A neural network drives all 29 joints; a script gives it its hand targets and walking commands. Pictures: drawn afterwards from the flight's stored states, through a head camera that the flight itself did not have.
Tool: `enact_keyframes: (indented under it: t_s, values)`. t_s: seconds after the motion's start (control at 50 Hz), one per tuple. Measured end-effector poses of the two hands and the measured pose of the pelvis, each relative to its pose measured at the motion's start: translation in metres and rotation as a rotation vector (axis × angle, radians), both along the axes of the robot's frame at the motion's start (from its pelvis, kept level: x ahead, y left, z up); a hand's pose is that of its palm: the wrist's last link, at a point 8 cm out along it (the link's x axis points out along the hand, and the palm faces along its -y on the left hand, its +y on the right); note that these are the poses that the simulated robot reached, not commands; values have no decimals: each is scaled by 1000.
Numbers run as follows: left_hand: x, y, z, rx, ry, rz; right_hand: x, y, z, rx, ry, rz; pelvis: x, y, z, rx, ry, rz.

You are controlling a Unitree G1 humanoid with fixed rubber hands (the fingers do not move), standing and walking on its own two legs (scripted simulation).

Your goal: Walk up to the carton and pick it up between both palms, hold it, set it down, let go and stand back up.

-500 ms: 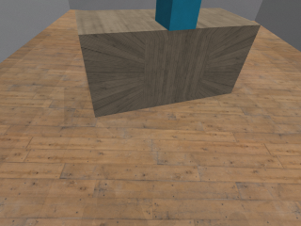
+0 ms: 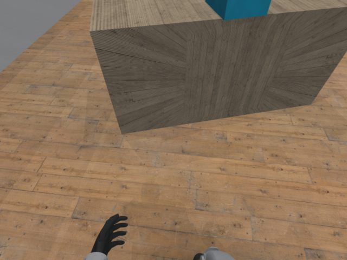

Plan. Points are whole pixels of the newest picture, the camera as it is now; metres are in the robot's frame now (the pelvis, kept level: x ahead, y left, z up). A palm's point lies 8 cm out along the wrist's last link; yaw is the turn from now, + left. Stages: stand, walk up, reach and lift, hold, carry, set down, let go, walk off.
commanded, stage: walk up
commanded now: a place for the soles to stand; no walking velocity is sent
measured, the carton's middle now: out of the picture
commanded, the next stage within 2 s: none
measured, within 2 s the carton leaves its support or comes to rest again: neither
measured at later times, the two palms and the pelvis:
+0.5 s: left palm (107, 248) +0.22 +0.18 -0.13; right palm (239, 154) +0.43 -0.21 -0.06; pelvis +0.23 -0.06 +0.00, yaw +7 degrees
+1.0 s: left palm (162, 132) +0.55 +0.02 -0.08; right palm (285, 118) +0.58 -0.44 -0.09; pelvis +0.43 -0.20 +0.00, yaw +4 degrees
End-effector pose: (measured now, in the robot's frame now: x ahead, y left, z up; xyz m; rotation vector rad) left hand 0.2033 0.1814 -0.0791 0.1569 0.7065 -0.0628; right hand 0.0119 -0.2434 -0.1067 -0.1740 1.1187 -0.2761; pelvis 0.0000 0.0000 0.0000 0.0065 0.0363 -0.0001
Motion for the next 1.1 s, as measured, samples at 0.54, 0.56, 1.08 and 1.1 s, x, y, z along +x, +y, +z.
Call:
enact_keyframes:
  t_s: [0.54,0.56,1.08,1.1]
  values:
    - [54,0,-53,26,437,289,401,8,37,25,-363,249,244,-65,0,0,-56,121]
    - [77,-3,-50,24,403,269,394,-7,35,0,-325,222,251,-68,2,2,-60,118]
    - [343,-164,1,54,157,309,622,-187,28,18,-277,288,459,-217,12,-8,-55,95]
    - [344,-164,0,55,164,319,632,-184,31,24,-280,298,466,-220,14,-11,-52,102]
